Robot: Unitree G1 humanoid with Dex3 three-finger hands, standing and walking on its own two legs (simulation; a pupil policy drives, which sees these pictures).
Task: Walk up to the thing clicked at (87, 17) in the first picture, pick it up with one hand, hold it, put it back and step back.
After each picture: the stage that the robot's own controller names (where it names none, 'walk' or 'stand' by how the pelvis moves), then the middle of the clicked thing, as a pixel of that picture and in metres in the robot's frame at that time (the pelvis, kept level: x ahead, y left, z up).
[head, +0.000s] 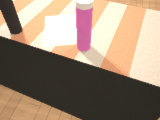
stand; (83, 26) +0.62 +0.02 +0.07
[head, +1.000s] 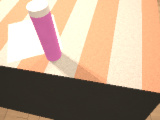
walk; (46, 34) +0.51 +0.18 +0.09
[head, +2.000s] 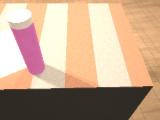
stand; (29, 46) +0.45 +0.21 +0.09
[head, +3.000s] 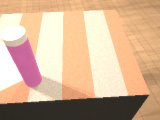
stand; (25, 60) +0.42 +0.22 +0.07
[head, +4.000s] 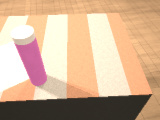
stand; (32, 59) +0.43 +0.21 +0.06
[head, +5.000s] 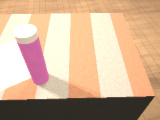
stand; (34, 58) +0.43 +0.20 +0.06
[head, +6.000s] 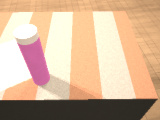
stand; (34, 58) +0.42 +0.20 +0.06
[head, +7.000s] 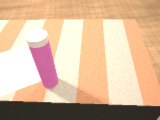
rise first; (44, 62) +0.43 +0.18 +0.07
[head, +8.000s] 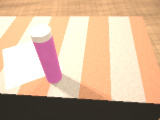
go down; (48, 57) +0.44 +0.18 +0.07
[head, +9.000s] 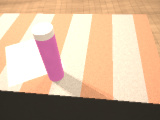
go down; (50, 55) +0.44 +0.18 +0.07
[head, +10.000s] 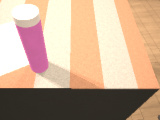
go down; (33, 44) +0.45 +0.16 +0.09
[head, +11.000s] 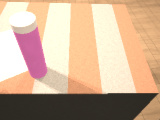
approach; (32, 49) +0.45 +0.17 +0.09
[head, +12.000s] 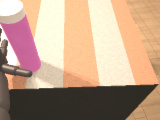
close in; (22, 42) +0.45 +0.19 +0.12
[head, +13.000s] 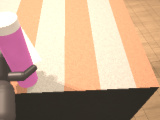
lift; (17, 55) +0.40 +0.20 +0.12
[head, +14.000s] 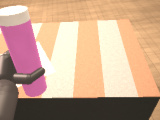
lift; (25, 56) +0.33 +0.17 +0.22
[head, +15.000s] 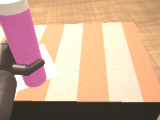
hold; (25, 46) +0.33 +0.17 +0.25
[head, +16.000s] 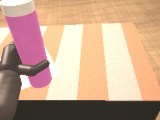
hold; (31, 47) +0.33 +0.16 +0.24
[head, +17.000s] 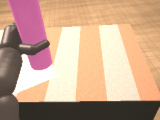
crouch; (31, 28) +0.38 +0.15 +0.28
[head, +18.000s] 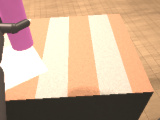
lower; (11, 8) +0.46 +0.19 +0.28
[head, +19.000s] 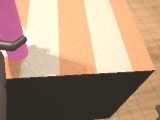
lower; (8, 24) +0.49 +0.20 +0.14
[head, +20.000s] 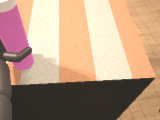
lower; (13, 36) +0.45 +0.20 +0.13
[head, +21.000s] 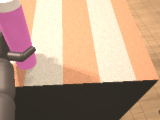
lower; (17, 35) +0.46 +0.19 +0.13
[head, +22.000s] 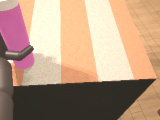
lower; (15, 34) +0.46 +0.19 +0.13
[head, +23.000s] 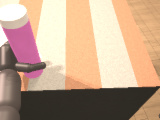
open; (24, 47) +0.42 +0.18 +0.12
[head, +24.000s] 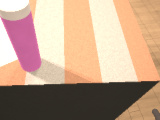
sink last; (23, 39) +0.43 +0.17 +0.12
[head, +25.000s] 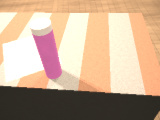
sink last; (48, 51) +0.45 +0.18 +0.09
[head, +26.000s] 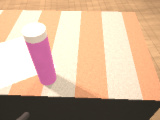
stand; (42, 58) +0.42 +0.17 +0.08
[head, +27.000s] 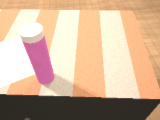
stand; (39, 57) +0.42 +0.18 +0.07
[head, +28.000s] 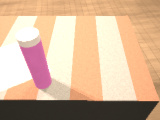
walk; (36, 61) +0.42 +0.19 +0.08
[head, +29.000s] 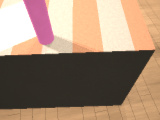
walk; (39, 16) +0.57 +0.19 +0.09
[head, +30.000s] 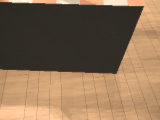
walk; out of the picture +0.90 +0.15 +0.10
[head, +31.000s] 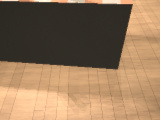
stand; out of the picture +1.18 +0.17 +0.08
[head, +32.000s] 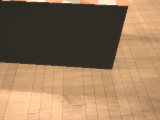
stand; out of the picture +1.16 +0.16 +0.07
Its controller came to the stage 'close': yes
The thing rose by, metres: 0.21
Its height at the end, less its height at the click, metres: +0.00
